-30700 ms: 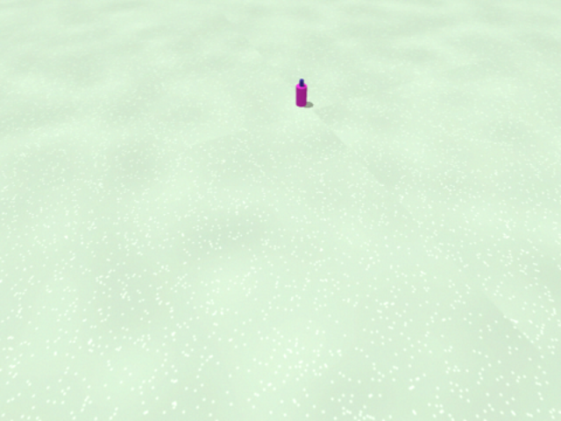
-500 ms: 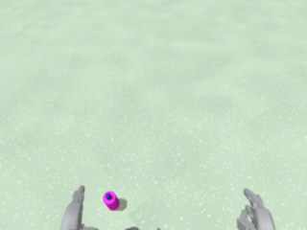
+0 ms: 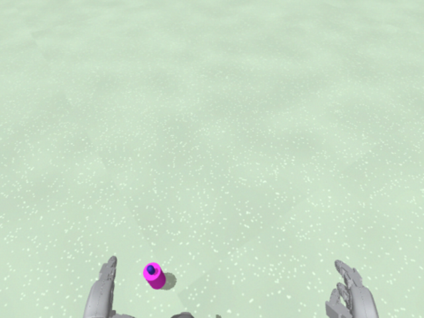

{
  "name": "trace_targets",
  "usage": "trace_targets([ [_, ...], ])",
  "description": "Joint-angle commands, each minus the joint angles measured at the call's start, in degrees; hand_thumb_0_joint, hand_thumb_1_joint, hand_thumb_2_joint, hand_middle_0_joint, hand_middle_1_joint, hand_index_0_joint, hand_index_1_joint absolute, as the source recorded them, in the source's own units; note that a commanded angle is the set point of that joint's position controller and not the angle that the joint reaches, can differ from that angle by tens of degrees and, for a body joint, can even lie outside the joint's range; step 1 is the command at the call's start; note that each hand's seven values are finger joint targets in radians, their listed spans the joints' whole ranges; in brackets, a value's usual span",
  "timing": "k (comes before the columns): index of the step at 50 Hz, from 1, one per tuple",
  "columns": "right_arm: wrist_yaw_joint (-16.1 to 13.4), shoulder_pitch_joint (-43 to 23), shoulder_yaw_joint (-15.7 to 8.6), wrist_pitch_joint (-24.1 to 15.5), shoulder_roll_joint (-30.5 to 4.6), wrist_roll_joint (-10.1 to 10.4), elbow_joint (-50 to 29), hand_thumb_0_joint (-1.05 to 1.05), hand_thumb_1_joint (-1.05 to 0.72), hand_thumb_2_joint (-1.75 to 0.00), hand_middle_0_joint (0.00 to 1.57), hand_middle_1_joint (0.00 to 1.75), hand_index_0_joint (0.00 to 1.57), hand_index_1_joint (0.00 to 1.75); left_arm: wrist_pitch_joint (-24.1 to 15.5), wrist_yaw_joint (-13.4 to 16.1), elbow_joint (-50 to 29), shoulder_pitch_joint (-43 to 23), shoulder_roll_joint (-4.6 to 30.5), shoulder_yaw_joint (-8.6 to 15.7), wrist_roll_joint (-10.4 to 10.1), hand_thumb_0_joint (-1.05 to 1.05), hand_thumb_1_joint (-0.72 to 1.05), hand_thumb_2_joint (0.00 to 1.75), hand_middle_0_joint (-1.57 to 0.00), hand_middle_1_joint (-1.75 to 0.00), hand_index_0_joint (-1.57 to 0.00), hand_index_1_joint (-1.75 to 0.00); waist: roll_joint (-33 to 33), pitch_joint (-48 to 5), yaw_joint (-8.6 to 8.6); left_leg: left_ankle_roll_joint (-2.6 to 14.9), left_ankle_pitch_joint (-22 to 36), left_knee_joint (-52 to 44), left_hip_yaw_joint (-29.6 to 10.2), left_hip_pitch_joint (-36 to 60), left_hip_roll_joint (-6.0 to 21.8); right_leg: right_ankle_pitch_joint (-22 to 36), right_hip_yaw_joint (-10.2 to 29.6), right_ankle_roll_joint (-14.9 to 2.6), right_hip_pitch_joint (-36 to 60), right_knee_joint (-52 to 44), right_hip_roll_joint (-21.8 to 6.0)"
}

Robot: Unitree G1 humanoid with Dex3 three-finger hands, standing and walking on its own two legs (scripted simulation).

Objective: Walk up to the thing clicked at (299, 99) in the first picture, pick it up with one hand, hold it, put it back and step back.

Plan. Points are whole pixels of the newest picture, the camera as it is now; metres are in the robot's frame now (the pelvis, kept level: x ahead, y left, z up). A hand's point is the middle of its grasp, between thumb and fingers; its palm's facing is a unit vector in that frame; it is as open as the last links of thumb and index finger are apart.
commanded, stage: home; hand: left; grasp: from the side
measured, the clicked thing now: (153, 274) +0.38 +0.30 -0.64
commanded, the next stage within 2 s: stand in 0.26 s
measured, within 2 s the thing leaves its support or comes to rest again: neither
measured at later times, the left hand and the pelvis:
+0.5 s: hand (132, 302) +0.17 +0.19 -0.06, palm faces +0.12 -0.95 -0.28, open 16.5 cm; pelvis +0.00 +0.00 +0.00, yaw +0 degrees
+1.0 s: hand out of the picture +0.10 +0.25 -0.11, palm faces -0.02 -0.93 -0.36, open 7.6 cm; pelvis +0.00 +0.01 +0.03, yaw +0 degrees
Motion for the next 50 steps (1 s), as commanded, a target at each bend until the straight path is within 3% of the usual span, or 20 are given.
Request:
trace_targets([
  [1, -0.81, -4.17, -2.66, -3.39, -6.61, -0.01, -9.42, 0.0, -0.9, -0.9, 0.2, 0.3, 0.2, 0.3, -3.12, 0.72, -11.9, -2.6, 6.42, 3.56, 0.32, 0.0, -0.54, 0.06, -0.05, -0.06, -0.05, -0.06, 0.47, -5.6, -0.28, 1.34, 10.04, -8.99, 1.51, 5.97, -2.35, 9.57, -1.05, -1.41, 1.5, -8.72, 2.28],
  [3, -0.78, -4.2, -2.57, -3.48, -6.49, -0.09, -9.34, 0.0, -0.9, -0.9, 0.2, 0.3, 0.2, 0.3, -3.0, 0.6, -10.48, -2.49, 5.29, 2.67, 0.31, 0.0, -0.54, 0.06, -0.05, -0.06, -0.05, -0.06, 0.27, -4.82, -0.53, 1.28, 9.36, -9.38, 1.33, 5.77, -2.21, 8.86, -1.29, -1.44, 1.28, -8.69, 2.47],
  [6, -0.76, -4.22, -2.69, -3.6, -6.79, 0.05, -9.6, 0.0, -0.9, -0.9, 0.2, 0.3, 0.2, 0.3, -3.11, 0.79, -11.21, -3.49, 6.19, 3.42, 0.28, 0.0, -0.55, 0.06, -0.05, -0.06, -0.05, -0.06, 1.31, -4.15, -0.06, 1.15, 7.76, -10.15, 1.21, 5.07, -2.23, 7.15, -1.49, -1.65, 0.56, -8.59, 2.55],
  [8, -0.62, -4.25, -2.64, -3.68, -6.72, -0.06, -9.44, 0.0, -0.9, -0.9, 0.2, 0.3, 0.2, 0.3, -3.04, 0.68, -10.26, -2.4, 5.26, 2.56, 0.28, 0.0, -0.53, 0.07, -0.05, -0.06, -0.05, -0.06, 1.09, -4.17, -0.24, 1.08, 8.14, -10.45, 0.69, 5.34, -2.02, 7.43, -1.74, -1.66, 0.84, -8.26, 2.71],
  [13, -0.55, -3.94, -2.62, -3.68, -6.54, -0.09, -9.43, 0.0, -0.9, -0.9, 0.2, 0.3, 0.2, 0.3, -3.04, 0.65, -10.37, -1.32, 4.86, 2.57, 0.3, 0.0, -0.53, 0.07, -0.05, -0.06, -0.05, -0.06, 0.16, -4.87, -0.29, 1.18, 10.49, -9.39, 1.3, 5.81, -2.16, 9.78, -1.39, -1.49, 1.69, -8.33, 2.48],
  [15, -0.58, -3.9, -2.7, -3.58, -6.63, -0.01, -9.25, 0.0, -0.9, -0.9, 0.2, 0.3, 0.2, 0.3, -3.27, 0.78, -12.72, -3.38, 6.74, 3.63, 0.3, 0.0, -0.54, 0.06, -0.05, -0.06, -0.05, -0.06, 1.06, -5.02, -0.04, 1.12, 11.0, -9.35, 1.33, 5.94, -2.21, 10.2, -1.41, -1.5, 1.55, -8.32, 2.39],
  [18, -0.56, -3.85, -2.72, -3.52, -6.57, -0.15, -9.26, 0.0, -0.9, -0.9, 0.2, 0.3, 0.2, 0.3, -3.05, 0.58, -10.4, -2.19, 5.46, 3.05, 0.33, 0.0, -0.54, 0.06, -0.05, -0.06, -0.05, -0.06, 0.05, -5.08, -0.39, 1.28, 10.54, -9.1, 1.46, 5.69, -2.23, 9.99, -1.29, -1.33, 1.44, -8.55, 2.47],
  [21, -0.58, -3.87, -2.71, -3.56, -6.73, -0.06, -9.14, 0.0, -0.9, -0.9, 0.2, 0.3, 0.2, 0.3, -3.29, 0.68, -12.01, -3.36, 6.64, 3.6, 0.27, 0.0, -0.3, 0.3, -0.2, -0.3, -0.2, -0.3, 1.09, -5.52, 0.13, 1.18, 11.08, -9.13, 1.41, 5.68, -2.27, 10.31, -1.29, -1.44, 1.81, -8.2, 2.35],
  [24, -0.68, -3.96, -2.71, -3.54, -6.49, -0.06, -9.39, 0.0, -0.9, -0.9, 0.2, 0.3, 0.2, 0.3, -3.16, 0.73, -10.3, -1.51, 5.35, 2.91, 0.42, 0.0, -0.06, 0.54, -0.2, -0.3, -0.2, -0.3, -0.25, -5.01, -0.24, 1.31, 10.79, -8.9, 1.56, 5.62, -2.34, 10.33, -1.2, -1.33, 1.67, -8.62, 2.32],
  [25, -0.68, -3.75, -2.7, -3.57, -6.53, -0.09, -9.06, 0.0, -0.9, -0.9, 0.2, 0.3, 0.2, 0.3, -3.46, 0.81, -12.93, -3.68, 6.52, 3.52, 0.29, 0.0, 0.02, 0.62, -0.2, -0.3, -0.2, -0.3, 0.35, -5.1, -0.16, 1.3, 10.3, -8.97, 1.7, 5.75, -2.38, 9.89, -1.06, -1.36, 1.63, -8.71, 2.26],
  [26, -0.72, -3.98, -2.66, -3.62, -6.55, -0.15, -9.24, 0.0, -0.9, -0.9, 0.2, 0.3, 0.2, 0.3, -3.06, 0.57, -8.89, -0.9, 4.52, 2.19, 0.4, 0.0, 0.1, 0.7, -0.2, -0.3, -0.2, -0.3, -0.2, -4.55, -0.59, 1.34, 10.13, -8.91, 1.73, 5.47, -2.38, 9.83, -1.09, -1.27, 0.99, -8.8, 2.4],
  [28, -0.66, -4.13, -2.72, -3.69, -6.67, -0.11, -9.2, 0.0, -0.9, -0.9, 0.2, 0.3, 0.2, 0.3, -3.18, 0.68, -10.98, -2.96, 5.55, 2.93, 0.36, 0.0, 0.26, 0.86, -0.2, -0.3, -0.2, -0.3, 0.74, -4.47, -0.3, 1.2, 9.55, -9.38, 1.49, 5.29, -2.27, 9.01, -1.33, -1.48, 1.12, -8.58, 2.37],
  [33, -0.73, -3.96, -2.73, -3.59, -6.61, -0.06, -9.18, 0.0, -0.9, -0.9, 0.2, 0.3, 0.2, 0.3, -3.25, 0.78, -11.77, -2.84, 6.42, 3.58, 0.39, 0.0, 0.66, 0.9, -0.2, -0.3, -0.2, -0.3, 0.76, -5.45, -0.05, 1.22, 11.23, -9.07, 1.57, 6.15, -2.24, 10.59, -1.18, -1.37, 1.71, -8.36, 2.32],
  [34, 2.68, -6.97, -5.4, 0.39, -15.67, -6.3, 3.21, 0.0, -0.9, -0.9, 0.2, 0.3, 0.2, 0.3, -9.77, -2.03, 8.34, -11.61, 13.92, 5.85, 5.74, 0.0, 0.74, 0.9, -0.2, -0.3, -0.2, -0.3, -3.15, 3.9, 1.41, 3.5, 19.11, -12.1, -2.64, 8.35, 0.07, 13.0, 3.62, -4.17, 6.51, -9.47, -2.15],
  [35, 4.94, -6.08, -6.09, 2.19, -15.26, -6.98, 5.65, 0.0, -0.9, -0.9, 0.2, 0.3, 0.2, 0.3, -12.28, -3.47, 14.45, -9.12, 14.35, 6.28, 6.29, 0.0, 0.82, 0.9, -0.2, -0.3, -0.2, -0.3, -5.43, 0.06, 1.96, 4.76, 17.46, -10.51, -0.76, 9.83, -0.17, 13.91, 5.63, -5.44, 8.52, -10.91, -3.63],
  [37, 6.68, -6.83, -5.99, 3.52, -14.22, -5.67, 6.58, 0.0, -0.9, -0.9, 0.2, 0.3, 0.2, 0.3, -14.91, -4.88, 18.04, -10.82, 15.18, 5.57, 5.73, 0.0, 0.9, 0.9, -0.2, -0.3, -0.2, -0.3, -5.11, 1.17, 0.88, 5.28, 15.26, -12.12, -1.51, 10.21, -0.65, 13.61, 7.58, -6.16, 7.83, -12.55, -4.01],
  [39, 8.5, -6.4, -5.82, 3.52, -14.04, -4.02, 7.87, 0.0, -0.9, -0.9, 0.2, 0.3, 0.2, 0.3, -16.24, -5.76, 21.97, -12.33, 15.44, 5.06, 4.21, 0.0, 0.9, 0.9, -0.2, -0.3, -0.2, -0.3, -1.3, -0.49, 1.14, 5.42, 12.91, -14.52, -1.84, 13.36, -0.65, 12.55, 7.08, -5.19, 10.07, -12.66, -4.11],
  [40, 9.05, -6.52, -6.11, 3.69, -14.1, -3.53, 8.51, 0.0, -0.9, -0.9, 0.2, 0.3, 0.2, 0.3, -16.42, -5.94, 24.09, -12.2, 15.29, 5.02, 3.84, 0.0, 0.9, 0.9, -0.2, -0.3, -0.2, -0.3, -2.63, -0.02, 1.52, 4.96, 11.91, -15.06, -1.58, 14.04, -0.72, 11.64, 7.18, -5.03, 9.8, -13.68, -4.19],
  [44, 9.85, -7.74, -6.34, 4.14, -14.67, -3.34, 12.35, 0.0, -0.9, -0.9, 0.2, 0.3, 0.2, 0.3, -17.01, -6.05, 32.09, -14.06, 15.1, 4.52, 3.01, 0.0, 0.9, 0.9, -0.2, -0.3, -0.2, -0.3, 0.57, 1.37, 1.75, 4.75, 10.53, -20.1, -3.24, 15.08, 0.39, 10.71, 5.4, -3.71, 11.81, -15.87, -3.51],
  [50, 9.72, -6.87, -6.26, 4.81, -15.51, -2.82, 17.53, 0.0, -0.9, -0.9, 0.2, 0.3, 0.2, 0.3, -17.61, -5.46, 40.74, -15.43, 16.65, 4.35, 2.67, 0.0, 0.9, 0.9, -0.2, -0.3, -0.2, -0.3, -1.48, 2.27, 1.22, 4.26, 19.16, -23.08, -3.37, 19.15, 1.0, 18.55, 5.26, -3.33, 16.8, -19.27, -4.42],
])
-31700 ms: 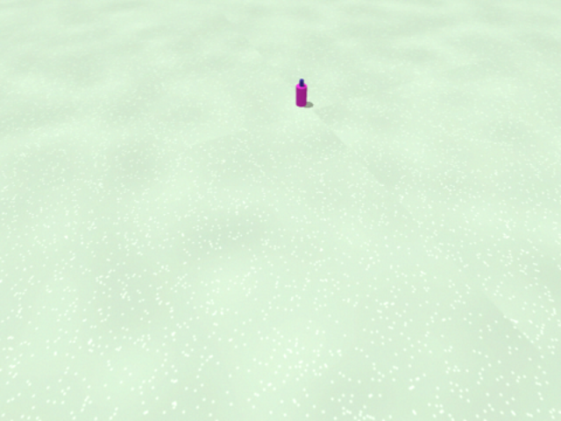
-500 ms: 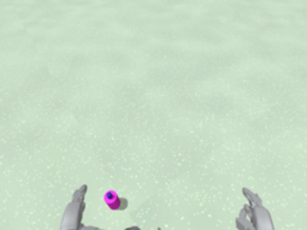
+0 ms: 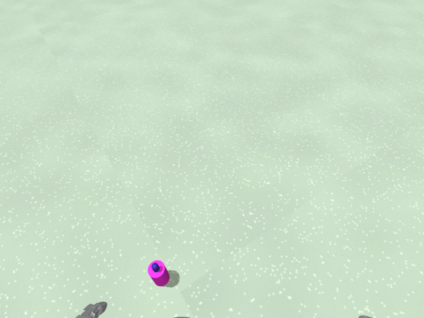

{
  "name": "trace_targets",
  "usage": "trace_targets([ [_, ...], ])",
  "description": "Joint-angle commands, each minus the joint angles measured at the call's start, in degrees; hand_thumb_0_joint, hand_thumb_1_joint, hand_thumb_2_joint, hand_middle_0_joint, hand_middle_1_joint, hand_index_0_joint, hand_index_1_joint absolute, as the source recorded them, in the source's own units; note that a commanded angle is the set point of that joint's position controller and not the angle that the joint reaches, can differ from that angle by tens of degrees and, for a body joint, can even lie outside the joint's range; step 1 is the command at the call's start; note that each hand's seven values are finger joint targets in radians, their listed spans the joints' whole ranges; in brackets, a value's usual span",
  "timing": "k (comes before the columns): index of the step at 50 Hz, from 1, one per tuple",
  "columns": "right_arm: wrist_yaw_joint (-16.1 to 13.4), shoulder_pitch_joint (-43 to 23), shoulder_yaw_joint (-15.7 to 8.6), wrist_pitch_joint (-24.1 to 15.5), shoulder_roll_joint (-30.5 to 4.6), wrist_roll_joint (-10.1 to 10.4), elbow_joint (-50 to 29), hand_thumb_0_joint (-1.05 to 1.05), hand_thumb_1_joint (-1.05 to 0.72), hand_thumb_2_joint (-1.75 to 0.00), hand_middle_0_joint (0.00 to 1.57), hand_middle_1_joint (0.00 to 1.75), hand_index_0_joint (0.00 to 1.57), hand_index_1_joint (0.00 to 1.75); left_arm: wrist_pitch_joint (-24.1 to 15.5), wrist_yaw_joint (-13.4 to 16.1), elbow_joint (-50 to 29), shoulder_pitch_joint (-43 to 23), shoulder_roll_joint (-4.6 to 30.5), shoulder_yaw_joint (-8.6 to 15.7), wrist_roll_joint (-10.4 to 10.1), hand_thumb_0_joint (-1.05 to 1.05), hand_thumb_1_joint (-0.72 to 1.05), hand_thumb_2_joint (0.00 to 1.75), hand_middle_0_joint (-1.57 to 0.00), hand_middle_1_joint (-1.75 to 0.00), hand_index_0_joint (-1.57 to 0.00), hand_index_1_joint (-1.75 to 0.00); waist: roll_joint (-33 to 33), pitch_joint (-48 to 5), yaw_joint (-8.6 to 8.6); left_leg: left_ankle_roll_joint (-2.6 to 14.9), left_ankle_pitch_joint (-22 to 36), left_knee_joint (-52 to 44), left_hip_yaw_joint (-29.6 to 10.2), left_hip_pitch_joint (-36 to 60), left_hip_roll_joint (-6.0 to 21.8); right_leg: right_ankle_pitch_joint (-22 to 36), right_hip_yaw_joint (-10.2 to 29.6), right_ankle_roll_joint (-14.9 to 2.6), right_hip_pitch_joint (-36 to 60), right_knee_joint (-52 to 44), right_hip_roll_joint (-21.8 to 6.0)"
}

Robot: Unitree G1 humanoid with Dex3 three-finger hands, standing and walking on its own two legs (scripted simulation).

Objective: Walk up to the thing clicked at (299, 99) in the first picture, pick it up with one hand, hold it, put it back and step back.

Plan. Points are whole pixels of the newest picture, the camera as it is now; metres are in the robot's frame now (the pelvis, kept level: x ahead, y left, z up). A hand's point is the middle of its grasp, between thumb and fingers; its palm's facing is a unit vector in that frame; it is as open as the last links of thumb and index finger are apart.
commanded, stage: stand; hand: left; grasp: from the side
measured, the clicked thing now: (158, 272) +0.38 +0.29 -0.66
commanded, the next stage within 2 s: step back in 1.88 s
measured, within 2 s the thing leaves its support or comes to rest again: neither
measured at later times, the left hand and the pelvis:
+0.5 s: hand out of the picture +0.03 +0.25 -0.13, palm faces +0.00 -0.94 -0.35, open 7.4 cm; pelvis -0.01 +0.00 +0.03, yaw +0 degrees
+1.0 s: hand out of the picture +0.04 +0.24 -0.13, palm faces -0.02 -0.94 -0.34, open 7.4 cm; pelvis -0.01 -0.01 +0.03, yaw +0 degrees
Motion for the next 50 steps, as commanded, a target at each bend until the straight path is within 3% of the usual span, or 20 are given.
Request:
trace_targets([
  [1, -0.43, -2.77, -1.97, -1.65, -8.77, 0.84, -2.63, 0.0, -0.9, -0.9, 0.2, 0.3, 0.2, 0.3, -2.92, 0.95, -0.91, -3.65, 9.51, 2.51, -0.68, 0.0, 0.9, 0.9, -0.2, -0.3, -0.2, -0.3, 0.79, -4.86, -0.23, 3.11, 14.84, -10.73, -5.66, 5.62, 3.36, 14.94, 3.68, -4.31, 4.59, -9.84, -2.75],
  [6, -0.56, -3.39, -1.43, -1.14, -9.8, 1.19, 1.26, 0.0, -0.9, -0.9, 0.2, 0.3, 0.2, 0.3, -2.41, 1.07, 5.34, -3.49, 10.06, 1.84, -1.28, 0.0, 0.9, 0.9, -0.2, -0.3, -0.2, -0.3, 1.19, -2.99, -0.08, 2.51, 15.27, -15.34, -6.19, 8.34, 4.11, 14.49, 3.72, -3.82, 7.02, -14.03, -3.08],
  [10, -0.51, -3.95, -1.08, -0.78, -10.72, 1.41, 4.11, 0.0, -0.9, -0.9, 0.2, 0.3, 0.2, 0.3, -2.01, 0.83, 9.06, -4.7, 10.23, 1.3, -1.35, 0.0, 0.9, 0.9, -0.2, -0.3, -0.2, -0.3, 2.61, 0.1, -0.14, 1.85, 9.23, -20.77, -7.1, 8.02, 4.59, 9.84, 3.44, -3.18, 8.26, -17.77, -2.75],
  [12, -0.53, -4.01, -0.97, -0.73, -10.97, 1.53, 5.25, 0.0, -0.9, -0.9, 0.2, 0.3, 0.2, 0.3, -1.96, 0.71, 10.89, -4.65, 10.46, 1.16, -1.34, 0.0, 0.9, 0.9, -0.2, -0.3, -0.2, -0.3, 2.76, 0.18, -0.2, 1.71, 7.86, -22.56, -7.29, 8.76, 4.7, 10.67, 3.23, -2.87, 9.42, -18.7, -2.74],
  [24, -0.25, -5.14, -0.51, -0.58, -10.67, 1.85, 9.34, 0.0, -0.9, -0.9, 0.2, 0.3, 0.2, 0.3, -2.27, 0.41, 16.69, -7.48, 11.76, 1.02, -1.3, 0.0, 0.9, 0.9, -0.2, -0.3, -0.2, -0.3, 0.49, 1.28, -0.41, 0.92, 7.83, -25.81, -6.49, 10.95, 4.57, 9.99, 3.8, -2.21, 10.52, -23.73, -3.83],
  [29, -0.14, -5.97, -0.53, -0.27, -11.4, 1.9, 10.13, 0.0, -0.9, -0.9, 0.2, 0.3, 0.2, 0.3, -1.92, 0.11, 17.98, -7.03, 11.52, 0.93, -1.27, 0.0, 0.9, 0.9, -0.2, -0.3, -0.2, -0.3, 1.72, 2.68, -0.12, 0.93, 1.49, -27.2, -7.19, 9.28, 4.93, 5.73, 3.66, -2.25, 9.69, -24.21, -3.35],
  [38, 0.02, -5.53, -0.18, -0.38, -11.5, 2.03, 11.11, 0.0, -0.9, -0.9, 0.2, 0.3, 0.2, 0.3, -2.5, 0.14, 18.85, -8.57, 12.5, 1.09, -1.59, 0.0, 0.9, 0.9, -0.2, -0.3, -0.2, -0.3, 0.1, 0.11, -0.66, 1.19, 9.03, -25.32, -6.01, 12.31, 5.18, 10.06, 4.94, -2.37, 10.68, -25.8, -4.63],
  [43, -0.11, -5.72, 0.07, -0.4, -12.07, 2.13, 11.62, 0.0, -0.9, -0.9, 0.2, 0.3, 0.2, 0.3, -2.11, -0.06, 19.42, -8.35, 12.55, 1.09, -1.66, 0.0, 0.9, 0.9, -0.2, -0.3, -0.2, -0.3, 1.5, 1.27, -0.46, 0.71, 6.67, -26.67, -6.27, 11.19, 5.32, 8.66, 4.5, -2.45, 10.59, -25.24, -4.13],
  [50, -0.11, -5.74, 0.31, -0.58, -12.04, 2.15, 11.98, 0.0, -0.9, -0.9, 0.2, 0.3, 0.2, 0.3, -2.23, -0.16, 19.43, -9.06, 11.98, 0.98, -1.77, 0.0, 0.9, 0.9, -0.2, -0.3, -0.2, -0.3, 0.91, -0.1, -0.56, 1.01, 10.45, -25.88, -5.83, 12.76, 5.75, 11.52, 4.7, -2.58, 11.43, -25.47, -4.58],
])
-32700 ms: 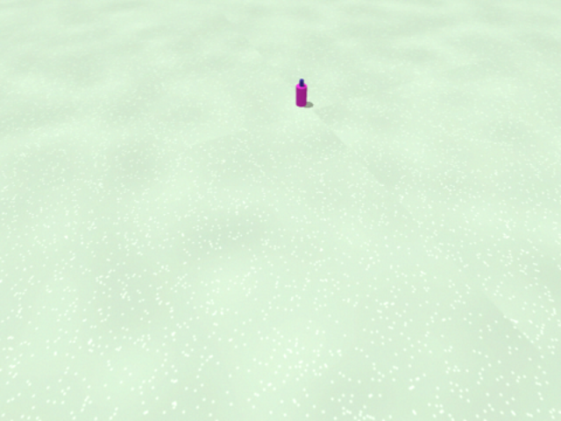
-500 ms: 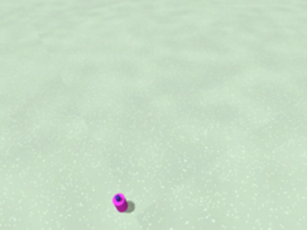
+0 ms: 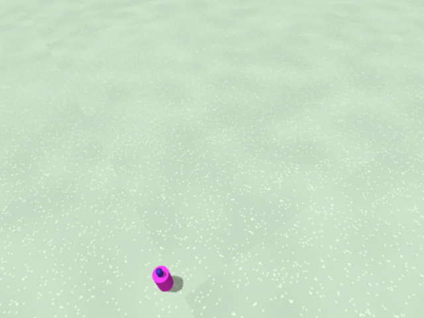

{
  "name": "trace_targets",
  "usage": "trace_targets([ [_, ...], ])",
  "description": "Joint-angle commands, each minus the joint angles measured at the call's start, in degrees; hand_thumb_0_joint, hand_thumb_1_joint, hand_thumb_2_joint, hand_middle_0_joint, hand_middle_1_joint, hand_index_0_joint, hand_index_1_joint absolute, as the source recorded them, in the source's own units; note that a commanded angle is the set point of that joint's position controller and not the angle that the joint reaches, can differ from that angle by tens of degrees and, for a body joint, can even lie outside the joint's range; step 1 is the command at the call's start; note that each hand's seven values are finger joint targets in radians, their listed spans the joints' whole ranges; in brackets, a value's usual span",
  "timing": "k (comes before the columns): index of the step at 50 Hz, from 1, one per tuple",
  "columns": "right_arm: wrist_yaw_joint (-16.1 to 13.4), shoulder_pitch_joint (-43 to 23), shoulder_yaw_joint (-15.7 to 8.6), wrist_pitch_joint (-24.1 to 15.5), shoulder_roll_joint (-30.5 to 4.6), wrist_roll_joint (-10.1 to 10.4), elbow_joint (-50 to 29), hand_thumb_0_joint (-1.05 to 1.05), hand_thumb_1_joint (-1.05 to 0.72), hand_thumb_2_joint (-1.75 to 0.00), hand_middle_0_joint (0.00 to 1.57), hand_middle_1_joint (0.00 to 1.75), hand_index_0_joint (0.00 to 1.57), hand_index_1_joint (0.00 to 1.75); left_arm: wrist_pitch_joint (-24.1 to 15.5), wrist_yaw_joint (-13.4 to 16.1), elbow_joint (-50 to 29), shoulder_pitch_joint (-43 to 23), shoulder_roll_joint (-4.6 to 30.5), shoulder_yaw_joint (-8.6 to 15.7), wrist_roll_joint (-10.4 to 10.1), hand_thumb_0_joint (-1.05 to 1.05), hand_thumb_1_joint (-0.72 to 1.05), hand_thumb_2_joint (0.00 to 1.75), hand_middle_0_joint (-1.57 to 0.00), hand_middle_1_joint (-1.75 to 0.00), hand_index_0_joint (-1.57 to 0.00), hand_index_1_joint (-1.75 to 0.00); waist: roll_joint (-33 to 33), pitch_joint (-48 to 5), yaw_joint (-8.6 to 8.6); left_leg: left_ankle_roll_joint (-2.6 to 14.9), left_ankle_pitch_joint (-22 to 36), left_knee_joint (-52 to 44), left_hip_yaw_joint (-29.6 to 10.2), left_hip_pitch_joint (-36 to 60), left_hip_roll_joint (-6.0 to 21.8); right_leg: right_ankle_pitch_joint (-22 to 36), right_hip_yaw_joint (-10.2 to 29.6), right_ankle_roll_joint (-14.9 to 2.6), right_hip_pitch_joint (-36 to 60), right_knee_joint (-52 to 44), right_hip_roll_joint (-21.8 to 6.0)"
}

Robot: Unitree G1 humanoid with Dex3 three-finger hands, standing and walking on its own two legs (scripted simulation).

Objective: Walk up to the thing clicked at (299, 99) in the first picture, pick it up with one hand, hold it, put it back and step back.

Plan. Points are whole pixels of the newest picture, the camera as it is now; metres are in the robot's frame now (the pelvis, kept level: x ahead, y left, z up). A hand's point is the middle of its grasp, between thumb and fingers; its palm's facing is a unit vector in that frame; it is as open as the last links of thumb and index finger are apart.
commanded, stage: stand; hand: left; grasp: from the side
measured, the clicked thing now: (162, 277) +0.39 +0.30 -0.69
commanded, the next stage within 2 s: step back in 0.88 s
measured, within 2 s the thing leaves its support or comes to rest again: neither
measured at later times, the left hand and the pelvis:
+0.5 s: hand out of the picture +0.08 +0.25 -0.16, palm faces -0.02 -0.94 -0.34, open 7.4 cm; pelvis +0.02 +0.00 +0.00, yaw +0 degrees
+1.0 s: hand out of the picture +0.10 +0.26 -0.16, palm faces +0.00 -0.93 -0.36, open 7.4 cm; pelvis +0.02 +0.00 +0.00, yaw -1 degrees
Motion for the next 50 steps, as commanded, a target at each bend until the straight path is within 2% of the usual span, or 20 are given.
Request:
trace_targets([
  [1, -0.65, -2.43, -1.79, -1.35, -11.38, 0.22, -3.38, 0.0, -0.9, -0.9, 0.2, 0.3, 0.2, 0.3, -1.18, 0.79, -3.09, -2.29, 12.39, 2.1, -0.29, 0.0, 0.9, 0.9, -0.2, -0.3, -0.2, -0.3, -0.9, -1.88, -0.25, 1.56, -0.91, -4.92, -5.93, 0.14, 5.54, 0.01, 5.11, -2.2, -1.78, -4.92, -4.93],
  [6, -0.7, -2.43, -1.57, -1.53, -11.35, 0.29, -3.18, 0.0, -0.9, -0.9, 0.2, 0.3, 0.2, 0.3, -1.18, 0.68, -3.19, -2.78, 12.43, 2.23, -0.49, 0.0, 0.9, 0.9, -0.2, -0.3, -0.2, -0.3, -0.43, -2.49, -0.31, 1.44, 1.57, -4.92, -5.59, 0.68, 5.72, 2.78, 5.24, -2.23, -0.48, -4.61, -5.19],
  [12, -0.69, -2.63, -1.55, -1.48, -11.62, 0.33, -3.0, 0.0, -0.9, -0.9, 0.2, 0.3, 0.2, 0.3, -0.93, 0.56, -3.09, -2.9, 12.22, 2.29, -0.45, 0.0, 0.9, 0.9, -0.2, -0.3, -0.2, -0.3, -0.06, -1.51, -0.23, 1.37, -0.97, -5.87, -5.65, -0.18, 5.86, 1.37, 4.99, -2.18, -0.76, -4.78, -4.89],
  [15, -0.7, -3.16, -1.75, -1.65, -12.01, 0.27, -3.28, 0.0, -0.9, -0.9, 0.2, 0.3, 0.2, 0.3, -0.99, 0.54, -3.31, -2.88, 12.23, 2.3, -0.42, 0.0, 0.9, 0.9, -0.2, -0.3, -0.2, -0.3, -0.25, -2.2, -0.19, 1.39, 0.92, -5.66, -5.58, 0.8, 6.04, 2.12, 5.0, -2.2, -0.68, -4.74, -5.0],
  [18, -0.76, -3.02, -1.66, -1.78, -11.92, 0.31, -3.15, 0.0, -0.9, -0.9, 0.2, 0.3, 0.2, 0.3, -1.17, 0.56, -3.47, -3.33, 12.24, 2.29, -0.47, 0.0, 0.9, 0.9, -0.2, -0.3, -0.2, -0.3, -0.79, -3.86, -0.4, 1.54, 5.51, -4.58, -5.17, 1.89, 6.18, 6.33, 5.09, -2.05, 0.77, -4.4, -5.39],
  [21, -0.78, -3.25, -1.65, -1.76, -11.81, 0.33, -3.29, 0.0, -0.9, -0.9, 0.2, 0.3, 0.2, 0.3, -1.1, 0.59, -3.58, -3.56, 12.56, 2.46, -0.55, 0.0, 0.9, 0.9, -0.2, -0.3, -0.2, -0.3, -0.77, -3.59, -0.42, 1.44, 5.9, -4.88, -5.2, 1.89, 6.15, 6.26, 4.7, -2.01, 0.64, -4.23, -5.29],
  [23, -0.81, -3.5, -1.68, -1.72, -12.09, 0.34, -3.17, 0.0, -0.9, -0.9, 0.2, 0.3, 0.2, 0.3, -0.99, 0.53, -3.47, -3.4, 12.21, 2.33, -0.6, 0.0, 0.9, 0.9, -0.2, -0.3, -0.2, -0.3, -0.24, -3.03, -0.3, 1.32, 4.63, -5.24, -5.28, 1.87, 6.22, 4.23, 4.66, -2.0, -0.05, -4.69, -5.12],
  [26, -0.75, -3.32, -1.64, -1.8, -12.2, 0.45, -3.18, 0.0, -0.9, -0.9, 0.2, 0.3, 0.2, 0.3, -1.02, 0.52, -3.6, -3.28, 12.04, 2.23, -0.56, 0.0, 0.9, 0.9, -0.2, -0.3, -0.2, -0.3, -0.21, -4.01, -0.5, 1.47, 7.15, -4.53, -4.94, 2.37, 6.28, 7.46, 4.78, -2.06, 1.13, -4.55, -5.4],
  [29, -0.81, -3.42, -1.6, -1.82, -12.09, 0.46, -3.14, 0.0, -0.9, -0.9, 0.2, 0.3, 0.2, 0.3, -1.02, 0.51, -3.66, -3.31, 12.26, 2.31, -0.59, 0.0, 0.9, 0.9, -0.2, -0.3, -0.2, -0.3, -0.35, -4.0, -0.53, 1.36, 6.65, -4.65, -4.85, 2.43, 6.21, 7.17, 4.84, -1.98, 0.98, -4.57, -5.43],
  [31, -0.89, -3.69, -1.7, -1.79, -12.51, 0.42, -3.27, 0.0, -0.9, -0.9, 0.2, 0.3, 0.2, 0.3, -0.99, 0.52, -3.82, -3.45, 12.24, 2.31, -0.61, 0.0, 0.9, 0.9, -0.2, -0.3, -0.2, -0.3, -0.19, -4.88, -0.44, 1.58, 8.87, -4.31, -4.76, 3.0, 6.49, 9.07, 4.83, -2.03, 1.59, -4.39, -5.6],
  [36, -0.85, -4.04, -1.59, -1.71, -12.34, 0.46, -3.28, 0.0, -0.9, -0.9, 0.2, 0.3, 0.2, 0.3, -0.86, 0.49, -3.91, -3.54, 12.37, 2.34, -0.63, 0.0, 0.9, 0.9, -0.2, -0.3, -0.2, -0.3, -0.12, -3.69, -0.36, 1.34, 7.08, -4.94, -4.83, 2.53, 6.35, 7.26, 4.61, -2.0, 0.94, -4.69, -5.34],
  [42, -0.85, -4.1, -1.71, -1.81, -12.66, 0.49, -3.5, 0.0, -0.9, -0.9, 0.2, 0.3, 0.2, 0.3, -1.03, 0.52, -4.19, -3.54, 12.45, 2.4, -0.58, 0.0, 0.9, 0.9, -0.2, -0.3, -0.2, -0.3, -0.35, -4.58, -0.48, 1.52, 9.68, -4.2, -4.63, 3.38, 6.42, 10.41, 4.58, -2.08, 1.76, -4.57, -5.6],
  [43, -0.76, -4.26, -1.67, -1.76, -12.2, 0.53, -3.5, 0.0, -0.9, -0.9, 0.2, 0.3, 0.2, 0.3, -1.07, 0.57, -4.08, -3.6, 12.73, 2.46, -0.74, 0.0, 0.9, 0.9, -0.2, -0.3, -0.2, -0.3, -0.79, -4.51, -0.45, 1.42, 9.8, -4.39, -4.85, 3.58, 6.53, 9.45, 4.39, -2.06, 1.64, -4.37, -5.54],
  [44, -0.37, -6.2, -3.02, -0.57, -15.48, 0.94, -4.67, 0.0, -0.9, -0.9, 0.2, 0.3, 0.2, 0.3, -0.56, 0.87, -5.48, -3.66, 16.47, 4.9, -1.94, 0.0, 0.9, 0.9, -0.2, -0.3, -0.2, -0.3, -1.39, 1.77, -0.4, 2.95, 16.68, 1.23, -5.39, -1.19, 5.35, 16.88, 4.92, -2.63, -3.55, 0.47, -4.41],
  [45, -0.33, -4.84, -3.15, -0.16, -14.97, 1.32, -5.53, 0.0, -0.9, -0.9, 0.2, 0.3, 0.2, 0.3, -0.37, 1.11, -6.66, -3.06, 16.27, 5.0, -2.0, 0.0, 0.9, 0.9, -0.2, -0.3, -0.2, -0.3, -1.54, -0.27, -0.81, 3.47, 18.69, 2.75, -4.54, -1.12, 5.75, 18.23, 4.49, -3.17, -2.86, 2.27, -4.48],
  [46, -0.26, -4.41, -3.23, 0.03, -14.52, 1.37, -5.7, 0.0, -0.9, -0.9, 0.2, 0.3, 0.2, 0.3, -0.15, 1.22, -6.97, -2.91, 15.48, 5.09, -2.06, 0.0, 0.9, 0.9, -0.2, -0.3, -0.2, -0.3, -1.02, -0.87, -0.9, 3.68, 18.43, 2.88, -4.46, -1.7, 5.62, 17.18, 3.94, -3.48, -2.6, 3.14, -4.18],
  [48, -0.09, -4.2, -3.77, 0.33, -14.87, 1.6, -7.0, 0.0, -0.9, -0.9, 0.2, 0.3, 0.2, 0.3, 0.1, 1.21, -8.49, -2.35, 14.88, 5.2, -1.95, 0.0, 0.9, 0.9, -0.2, -0.3, -0.2, -0.3, 0.34, -5.32, -1.12, 5.23, 21.23, 3.94, -5.05, -0.6, 6.82, 15.87, 3.49, -4.12, -2.09, 7.26, -3.18],
  [50, 0.02, -5.0, -4.5, 0.77, -15.76, 1.55, -8.32, 0.0, -0.9, -0.9, 0.2, 0.3, 0.2, 0.3, 0.62, 1.06, -10.03, -2.88, 14.13, 5.03, -1.76, 0.0, 0.9, 0.9, -0.2, -0.3, -0.2, -0.3, 2.42, -7.16, -1.3, 6.51, 18.49, 4.0, -6.19, -1.19, 7.65, 11.85, 2.9, -4.27, -3.01, 10.2, -1.88],
])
